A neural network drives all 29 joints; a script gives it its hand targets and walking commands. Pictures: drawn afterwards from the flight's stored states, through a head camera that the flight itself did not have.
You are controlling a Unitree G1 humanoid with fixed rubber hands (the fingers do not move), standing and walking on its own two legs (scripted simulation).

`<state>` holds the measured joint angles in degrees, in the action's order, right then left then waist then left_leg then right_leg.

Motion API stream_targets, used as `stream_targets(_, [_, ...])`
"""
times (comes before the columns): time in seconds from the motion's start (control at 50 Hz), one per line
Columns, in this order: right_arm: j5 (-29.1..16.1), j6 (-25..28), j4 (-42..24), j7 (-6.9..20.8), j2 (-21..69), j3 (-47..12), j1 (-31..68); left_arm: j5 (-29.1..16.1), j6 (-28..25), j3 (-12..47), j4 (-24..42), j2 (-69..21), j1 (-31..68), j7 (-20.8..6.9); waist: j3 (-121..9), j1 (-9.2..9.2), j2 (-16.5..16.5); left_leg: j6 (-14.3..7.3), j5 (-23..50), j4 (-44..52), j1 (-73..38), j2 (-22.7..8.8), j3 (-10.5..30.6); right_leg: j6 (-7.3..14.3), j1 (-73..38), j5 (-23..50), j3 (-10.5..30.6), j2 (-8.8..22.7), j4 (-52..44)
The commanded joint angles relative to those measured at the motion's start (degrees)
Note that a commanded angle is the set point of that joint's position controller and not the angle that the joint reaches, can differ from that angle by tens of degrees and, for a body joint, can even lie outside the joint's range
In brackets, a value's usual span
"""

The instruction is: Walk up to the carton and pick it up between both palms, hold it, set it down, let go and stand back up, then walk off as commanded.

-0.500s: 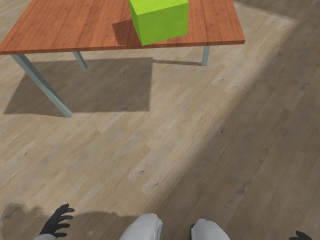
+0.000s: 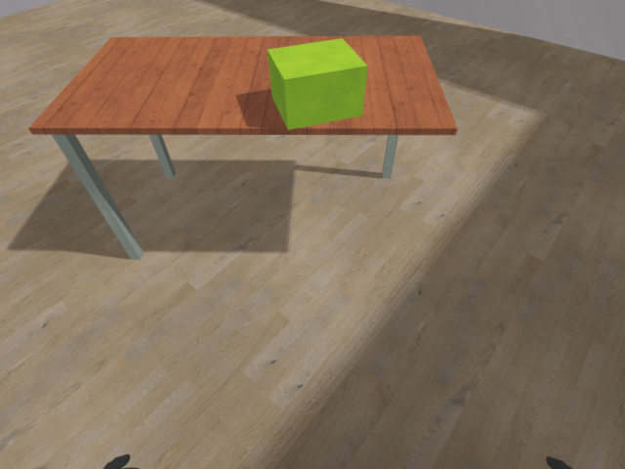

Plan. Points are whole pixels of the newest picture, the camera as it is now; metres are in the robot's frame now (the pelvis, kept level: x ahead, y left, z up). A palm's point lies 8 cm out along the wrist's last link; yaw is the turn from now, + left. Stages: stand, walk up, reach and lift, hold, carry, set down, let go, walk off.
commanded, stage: stand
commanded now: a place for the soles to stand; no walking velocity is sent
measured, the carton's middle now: (315, 83) +1.07 +0.04 -0.05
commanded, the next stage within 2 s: none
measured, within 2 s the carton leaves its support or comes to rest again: neither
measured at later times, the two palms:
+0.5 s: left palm (110, 461) +0.14 +0.30 -0.10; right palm out of the picture +0.12 -0.31 -0.11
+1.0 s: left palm (108, 463) +0.14 +0.30 -0.09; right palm out of the picture +0.13 -0.33 -0.11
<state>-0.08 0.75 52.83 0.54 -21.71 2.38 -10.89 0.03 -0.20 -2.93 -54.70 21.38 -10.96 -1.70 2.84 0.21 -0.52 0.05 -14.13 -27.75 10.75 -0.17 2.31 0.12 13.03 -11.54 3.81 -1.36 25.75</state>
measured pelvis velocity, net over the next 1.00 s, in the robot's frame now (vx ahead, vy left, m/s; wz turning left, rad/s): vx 0.05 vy -0.01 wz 0.00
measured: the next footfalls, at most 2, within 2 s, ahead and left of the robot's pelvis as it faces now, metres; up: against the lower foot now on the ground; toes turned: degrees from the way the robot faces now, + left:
none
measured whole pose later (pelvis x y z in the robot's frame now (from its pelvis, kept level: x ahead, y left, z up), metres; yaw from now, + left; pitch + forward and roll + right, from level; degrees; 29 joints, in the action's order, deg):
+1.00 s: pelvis +0.05 -0.01 +0.01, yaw +0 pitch -1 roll +0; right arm 0.4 0.5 61.8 0.3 -22.6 0.7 -5.9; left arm 0.0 -0.9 0.4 -64.2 22.7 -3.3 -0.4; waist 3.2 0.3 -0.9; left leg 1.5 -12.1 -16.9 3.5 -0.8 2.4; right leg 0.2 7.7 -9.8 3.6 -1.4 19.0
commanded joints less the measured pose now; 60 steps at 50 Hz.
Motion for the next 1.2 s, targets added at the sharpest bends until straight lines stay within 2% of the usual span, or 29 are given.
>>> stream_targets(0.0, [0.0,1.2,-2.4,-0.4,-10.0,2.4,3.1,-0.1,-1.6,-2.1,3.4,9.6,3.8,0.5,0.9,0.60,0.5,-3.0,-11.0,8.3,2.7,-4.7,7.1,3.2,2.6,-11.9,6.4,4.6,-6.7])
stream_targets(0.14, [0.0,1.1,-1.0,-0.4,-9.3,2.4,3.7,-0.2,-1.5,-1.8,2.6,8.9,5.2,0.7,-0.2,0.91,0.1,-2.8,-8.4,8.1,1.9,-4.3,6.2,3.0,2.3,-9.3,5.5,5.2,-6.1])
stream_targets(0.2, [0.0,1.2,-0.6,-0.4,-9.0,2.4,4.0,-0.2,-1.5,-1.5,2.4,8.6,5.5,0.8,-1.3,0.85,0.4,-2.8,-5.7,7.8,1.3,-4.5,5.9,3.0,0.9,-5.6,5.0,5.1,-5.2])
stream_targets(0.28, [0.0,1.2,-0.5,-0.7,-9.0,2.3,4.3,-0.2,-1.5,-1.1,2.2,8.4,5.9,1.0,-3.5,0.96,0.3,-2.7,1.4,6.5,-0.3,-4.7,5.0,3.0,-1.7,3.7,4.1,5.2,-3.4])
stream_targets(0.3, [1.1,1.5,0.7,-0.7,-9.8,1.5,4.5,0.4,-1.9,-0.9,0.3,10.3,6.1,1.3,-4.0,-0.57,-1.8,-2.1,3.8,9.8,0.3,-6.4,5.9,1.9,-4.5,4.0,4.8,6.7,-4.3])
stream_targets(0.38, [0.4,1.7,1.8,-0.8,-10.3,1.3,4.9,0.1,-2.3,-0.4,-2.0,11.1,7.0,1.5,-5.5,-0.32,-0.4,-1.0,13.7,9.3,-4.9,-6.2,3.8,1.3,-6.9,13.6,4.4,7.1,-4.6])
stream_targets(0.44, [0.2,1.5,2.7,-0.8,-10.6,1.0,5.0,-0.1,-2.2,0.2,-3.2,10.9,7.8,1.6,-6.7,-0.09,0.0,-0.8,16.8,9.2,-7.1,-6.3,3.0,1.1,-7.8,17.6,4.0,7.4,-4.7])
stream_targets(0.58, [0.3,0.9,4.5,-0.8,-10.8,0.6,6.2,-0.1,-1.8,1.0,-5.3,11.8,9.2,1.9,-6.0,0.26,1.0,-0.5,15.0,10.5,-7.9,-6.4,2.5,1.0,-8.0,17.4,3.9,7.8,-6.3])
stream_targets(0.8, [0.4,0.6,6.0,-0.8,-11.4,0.5,7.2,-0.1,-1.7,1.3,-6.4,12.6,10.5,2.0,-6.5,0.35,0.9,-0.3,14.1,11.6,-8.3,-6.4,2.2,1.2,-8.2,16.4,4.0,7.8,-7.5])
stream_targets(0.98, [0.5,0.5,6.5,-0.8,-11.3,0.3,6.2,0.0,-1.6,1.1,-6.8,13.0,10.3,1.9,-5.3,0.07,0.8,-0.3,10.3,12.2,-6.9,-6.3,2.5,1.2,-7.8,12.5,4.3,7.8,-8.4])
stream_targets(1.18, [0.6,0.6,6.5,-1.0,-11.5,0.0,5.4,0.0,-1.4,1.2,-6.7,12.7,9.5,1.8,-4.5,-0.18,0.8,-0.5,9.4,12.5,-6.3,-6.3,2.8,1.3,-7.2,10.5,4.2,7.5,-8.5])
